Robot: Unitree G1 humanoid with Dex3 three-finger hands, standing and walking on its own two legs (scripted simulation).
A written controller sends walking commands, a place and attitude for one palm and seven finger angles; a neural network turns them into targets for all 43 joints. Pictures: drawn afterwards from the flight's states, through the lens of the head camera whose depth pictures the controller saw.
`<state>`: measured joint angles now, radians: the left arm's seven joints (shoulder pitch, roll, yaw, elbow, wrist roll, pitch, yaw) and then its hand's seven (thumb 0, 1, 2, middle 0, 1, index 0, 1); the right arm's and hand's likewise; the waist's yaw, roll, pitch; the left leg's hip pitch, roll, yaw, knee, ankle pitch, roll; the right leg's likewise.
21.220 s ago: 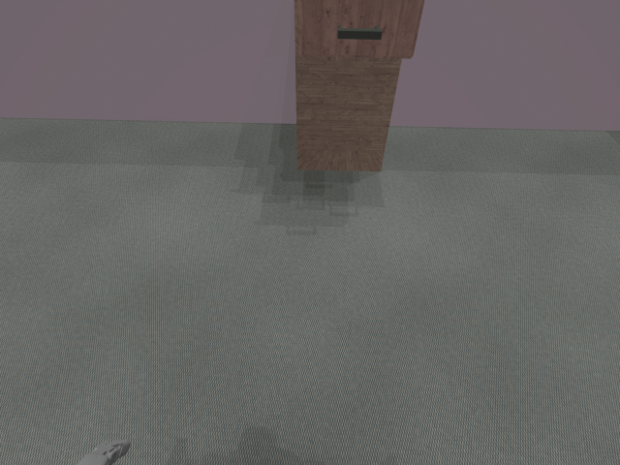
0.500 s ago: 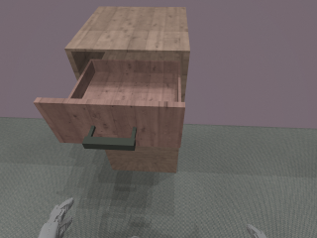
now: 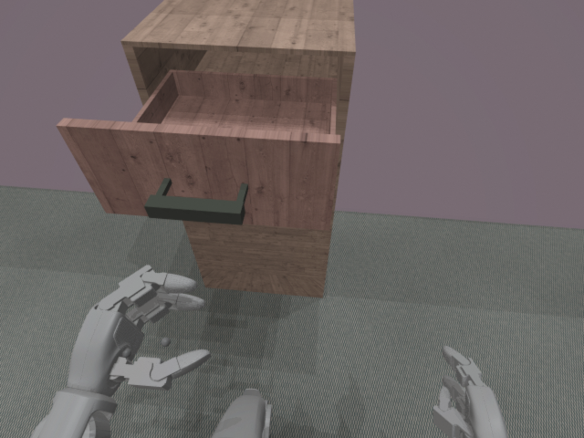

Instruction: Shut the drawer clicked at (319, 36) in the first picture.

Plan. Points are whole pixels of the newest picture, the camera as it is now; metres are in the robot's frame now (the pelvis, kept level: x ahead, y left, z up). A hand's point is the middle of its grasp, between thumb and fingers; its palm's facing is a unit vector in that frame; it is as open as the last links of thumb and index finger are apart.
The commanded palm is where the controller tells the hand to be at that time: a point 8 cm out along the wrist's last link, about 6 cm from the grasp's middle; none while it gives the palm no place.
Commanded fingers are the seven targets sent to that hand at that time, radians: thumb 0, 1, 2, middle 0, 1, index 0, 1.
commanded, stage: raise the hand and make a fist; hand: left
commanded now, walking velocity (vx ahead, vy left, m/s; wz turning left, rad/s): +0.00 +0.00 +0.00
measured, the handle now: (200, 198) +0.42 +0.18 +0.11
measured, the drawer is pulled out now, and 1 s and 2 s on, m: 0.28 0.28 0.28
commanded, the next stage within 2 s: bring the fist close to the handle in 1.22 s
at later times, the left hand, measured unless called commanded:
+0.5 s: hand (174, 313) +0.21 +0.14 +0.15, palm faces -0.11 -0.99 -0.04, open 3.0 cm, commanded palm +0.19 +0.20 +0.17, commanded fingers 0.00 0.90 0.90 -1.40 -1.60 -1.40 -1.60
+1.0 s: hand (180, 280) +0.22 +0.13 +0.20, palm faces -0.06 -1.00 -0.07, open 3.3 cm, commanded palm +0.19 +0.18 +0.21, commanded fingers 0.00 0.90 0.90 -1.40 -1.60 -1.40 -1.60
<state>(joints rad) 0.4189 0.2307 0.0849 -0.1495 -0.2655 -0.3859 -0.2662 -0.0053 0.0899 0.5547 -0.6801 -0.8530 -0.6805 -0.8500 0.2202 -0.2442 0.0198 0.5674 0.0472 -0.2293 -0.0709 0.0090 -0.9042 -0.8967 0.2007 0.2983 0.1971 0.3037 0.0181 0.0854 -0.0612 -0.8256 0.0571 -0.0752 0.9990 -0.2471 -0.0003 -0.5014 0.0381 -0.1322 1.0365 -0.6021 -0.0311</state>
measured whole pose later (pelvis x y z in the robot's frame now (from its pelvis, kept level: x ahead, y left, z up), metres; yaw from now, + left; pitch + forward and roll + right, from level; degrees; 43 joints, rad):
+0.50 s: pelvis +0.03 +0.02 +0.03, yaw -1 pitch +3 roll -2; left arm 0.61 0.21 -0.04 -0.50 -0.19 -0.17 -0.14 0.01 0.68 0.80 -1.21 -1.39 -1.20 -1.39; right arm 0.22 -0.24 0.00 0.49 0.05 -0.24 -0.04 0.01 -0.91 -0.90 0.20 0.30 0.20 0.30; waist 0.02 0.06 -0.06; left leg -0.68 0.03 0.00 0.86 -0.24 0.02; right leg -0.37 0.00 -0.06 0.88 -0.56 0.01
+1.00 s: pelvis +0.03 +0.00 +0.04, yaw -1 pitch -2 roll -1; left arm 0.48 0.20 0.01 -0.58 -0.21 0.08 -0.10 0.01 0.90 0.90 -1.40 -1.60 -1.40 -1.60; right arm 0.26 -0.26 0.07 0.51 0.06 -0.21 -0.03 0.01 -0.90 -0.90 0.20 0.30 0.20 0.30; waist 0.03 0.08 -0.06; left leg -0.51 0.03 -0.01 0.74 -0.19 0.00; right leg -0.22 0.01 -0.07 0.77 -0.52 -0.01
